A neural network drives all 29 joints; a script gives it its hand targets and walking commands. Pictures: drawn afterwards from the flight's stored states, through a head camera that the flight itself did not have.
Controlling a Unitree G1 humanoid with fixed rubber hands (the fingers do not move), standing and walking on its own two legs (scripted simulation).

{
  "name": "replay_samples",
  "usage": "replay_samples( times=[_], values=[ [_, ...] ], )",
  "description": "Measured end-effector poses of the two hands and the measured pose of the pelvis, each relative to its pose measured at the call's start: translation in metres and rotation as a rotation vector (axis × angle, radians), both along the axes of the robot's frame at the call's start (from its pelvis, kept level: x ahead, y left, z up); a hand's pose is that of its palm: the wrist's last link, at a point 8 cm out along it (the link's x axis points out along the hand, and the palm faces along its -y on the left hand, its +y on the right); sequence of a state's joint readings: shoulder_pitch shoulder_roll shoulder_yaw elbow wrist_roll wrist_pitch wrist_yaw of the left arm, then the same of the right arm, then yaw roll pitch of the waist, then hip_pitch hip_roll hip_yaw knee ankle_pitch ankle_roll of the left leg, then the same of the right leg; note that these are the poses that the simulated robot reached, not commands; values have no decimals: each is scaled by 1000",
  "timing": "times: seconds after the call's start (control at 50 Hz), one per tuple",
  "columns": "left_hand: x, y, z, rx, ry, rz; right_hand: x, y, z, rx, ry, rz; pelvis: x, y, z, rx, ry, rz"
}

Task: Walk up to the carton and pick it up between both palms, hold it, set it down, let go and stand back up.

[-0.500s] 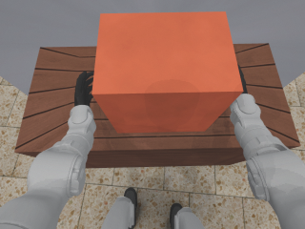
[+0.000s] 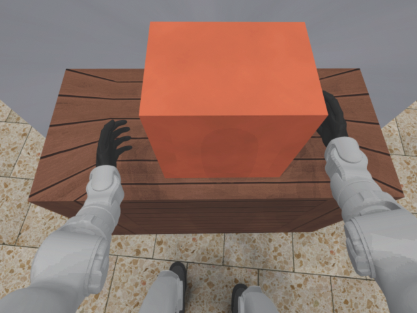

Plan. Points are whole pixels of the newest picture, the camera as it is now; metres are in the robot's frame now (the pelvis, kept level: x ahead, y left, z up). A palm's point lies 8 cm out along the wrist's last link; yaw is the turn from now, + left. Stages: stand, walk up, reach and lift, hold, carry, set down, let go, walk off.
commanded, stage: set down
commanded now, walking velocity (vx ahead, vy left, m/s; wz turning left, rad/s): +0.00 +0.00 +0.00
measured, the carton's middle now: (224, 111) +0.51 +0.02 -0.01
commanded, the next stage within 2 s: none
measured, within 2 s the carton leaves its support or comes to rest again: neither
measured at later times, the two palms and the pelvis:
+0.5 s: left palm (96, 181) +0.33 +0.25 -0.01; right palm (346, 166) +0.40 -0.21 +0.01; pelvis +0.00 -0.01 +0.01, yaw +2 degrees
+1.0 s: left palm (79, 230) +0.24 +0.25 -0.01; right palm (364, 208) +0.32 -0.24 +0.00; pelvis +0.01 -0.02 +0.03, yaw +3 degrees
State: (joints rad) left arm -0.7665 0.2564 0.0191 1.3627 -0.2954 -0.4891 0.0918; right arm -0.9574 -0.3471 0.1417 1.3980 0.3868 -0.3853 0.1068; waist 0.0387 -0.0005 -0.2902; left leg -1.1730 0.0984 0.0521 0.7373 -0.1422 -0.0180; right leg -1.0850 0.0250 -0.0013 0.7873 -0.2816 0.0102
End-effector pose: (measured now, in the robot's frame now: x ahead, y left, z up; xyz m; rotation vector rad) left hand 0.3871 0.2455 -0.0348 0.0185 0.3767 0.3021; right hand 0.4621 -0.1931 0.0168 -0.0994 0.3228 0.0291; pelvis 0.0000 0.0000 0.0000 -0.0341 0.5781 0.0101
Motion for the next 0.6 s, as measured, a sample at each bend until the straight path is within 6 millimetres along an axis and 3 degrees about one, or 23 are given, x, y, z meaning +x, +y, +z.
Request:
replay_samples(
  times=[0.26, 0.5, 0.6],
  values=[
    [-50, 11, 1, -8, -26, 29, -56, -22, -21, -17, 56, -27, -4, -4, 4, 1, -59, 9],
    [-54, 0, 24, -2, -56, -6, -66, -20, -8, 6, 43, 24, -5, -9, 11, 11, -153, 22],
    [-72, 5, 24, -2, -45, 23, -79, -31, -13, 1, 45, 14, 4, -12, 18, 17, -180, 24]
  ],
)
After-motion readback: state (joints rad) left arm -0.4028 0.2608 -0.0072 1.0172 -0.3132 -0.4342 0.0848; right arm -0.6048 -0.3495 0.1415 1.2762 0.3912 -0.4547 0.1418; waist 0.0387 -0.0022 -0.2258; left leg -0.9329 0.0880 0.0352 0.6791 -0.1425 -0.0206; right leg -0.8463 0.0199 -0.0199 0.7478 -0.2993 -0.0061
